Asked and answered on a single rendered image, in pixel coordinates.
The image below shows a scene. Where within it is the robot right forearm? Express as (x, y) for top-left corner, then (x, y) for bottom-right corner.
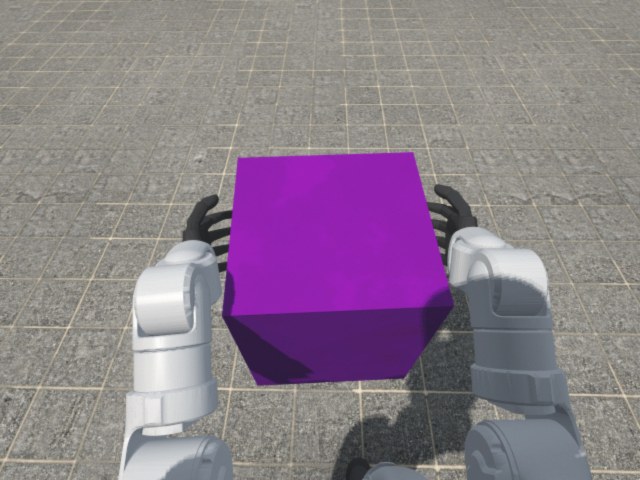
(447, 227), (593, 480)

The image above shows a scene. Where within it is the left robot hand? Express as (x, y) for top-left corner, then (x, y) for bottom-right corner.
(182, 194), (233, 273)

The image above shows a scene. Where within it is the robot right foot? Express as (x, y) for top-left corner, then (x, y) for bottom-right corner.
(346, 458), (371, 480)

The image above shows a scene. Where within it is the right robot hand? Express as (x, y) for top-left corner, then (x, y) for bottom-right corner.
(427, 184), (478, 267)

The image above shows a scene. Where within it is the carton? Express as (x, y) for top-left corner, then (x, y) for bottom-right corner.
(222, 152), (454, 386)

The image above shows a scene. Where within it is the robot right upper arm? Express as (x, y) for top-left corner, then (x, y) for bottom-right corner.
(464, 419), (591, 480)

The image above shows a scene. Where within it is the robot left upper arm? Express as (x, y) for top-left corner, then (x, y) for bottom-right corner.
(121, 435), (233, 480)

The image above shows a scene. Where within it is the robot right shin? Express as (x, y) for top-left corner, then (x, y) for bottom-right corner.
(363, 462), (395, 479)

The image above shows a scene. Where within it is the robot left forearm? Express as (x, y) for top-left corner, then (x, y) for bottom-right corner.
(118, 240), (222, 480)

